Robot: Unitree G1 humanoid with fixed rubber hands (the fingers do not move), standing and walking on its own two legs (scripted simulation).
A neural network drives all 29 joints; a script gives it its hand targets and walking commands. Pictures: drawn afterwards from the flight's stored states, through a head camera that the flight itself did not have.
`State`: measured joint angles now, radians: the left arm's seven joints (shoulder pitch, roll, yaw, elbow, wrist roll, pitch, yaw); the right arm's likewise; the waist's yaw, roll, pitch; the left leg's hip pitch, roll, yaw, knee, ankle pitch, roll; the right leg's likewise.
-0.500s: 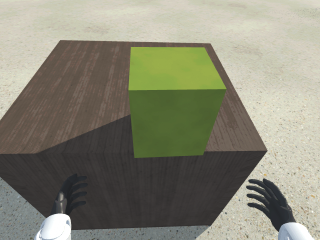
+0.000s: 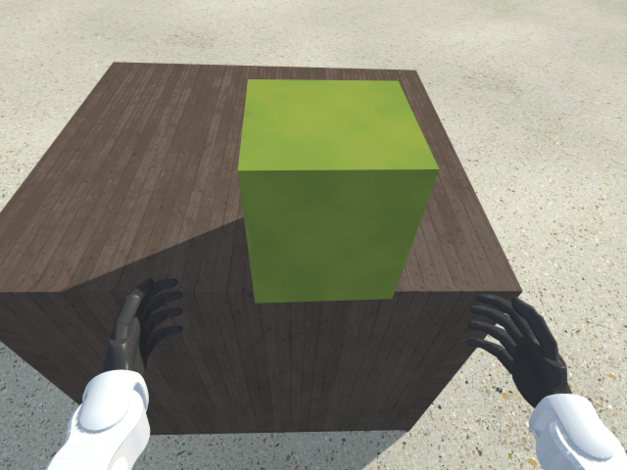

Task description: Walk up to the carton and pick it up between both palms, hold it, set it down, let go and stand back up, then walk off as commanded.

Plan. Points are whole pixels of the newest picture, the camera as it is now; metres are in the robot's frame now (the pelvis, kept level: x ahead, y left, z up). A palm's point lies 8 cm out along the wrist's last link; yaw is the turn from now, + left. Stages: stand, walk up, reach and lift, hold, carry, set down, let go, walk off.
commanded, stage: reach and lift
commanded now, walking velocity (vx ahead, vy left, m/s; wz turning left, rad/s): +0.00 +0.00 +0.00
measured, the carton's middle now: (324, 195) +0.45 +0.04 +0.11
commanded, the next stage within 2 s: none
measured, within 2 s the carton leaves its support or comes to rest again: neither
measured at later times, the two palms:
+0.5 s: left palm (140, 286) +0.25 +0.22 +0.13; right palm (533, 294) +0.31 -0.21 +0.12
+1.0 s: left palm (130, 222) +0.31 +0.25 +0.17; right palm (520, 217) +0.38 -0.19 +0.17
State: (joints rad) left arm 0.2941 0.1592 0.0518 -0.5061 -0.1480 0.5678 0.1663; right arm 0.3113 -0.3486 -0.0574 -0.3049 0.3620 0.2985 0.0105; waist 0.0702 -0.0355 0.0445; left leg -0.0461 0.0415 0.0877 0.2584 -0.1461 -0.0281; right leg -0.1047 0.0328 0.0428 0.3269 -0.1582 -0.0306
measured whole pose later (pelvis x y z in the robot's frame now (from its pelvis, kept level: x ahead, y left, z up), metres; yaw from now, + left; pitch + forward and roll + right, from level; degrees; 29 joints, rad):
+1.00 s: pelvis +0.00 -0.01 +0.00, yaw +1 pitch +1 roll +1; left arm -0.37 0.25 0.29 -0.24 -0.18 0.92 0.11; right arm -0.51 -0.48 0.06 0.15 0.51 0.52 -0.10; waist 0.02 -0.03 -0.02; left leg -0.17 0.05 0.05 0.31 -0.16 -0.04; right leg -0.21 0.04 0.02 0.35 -0.16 -0.04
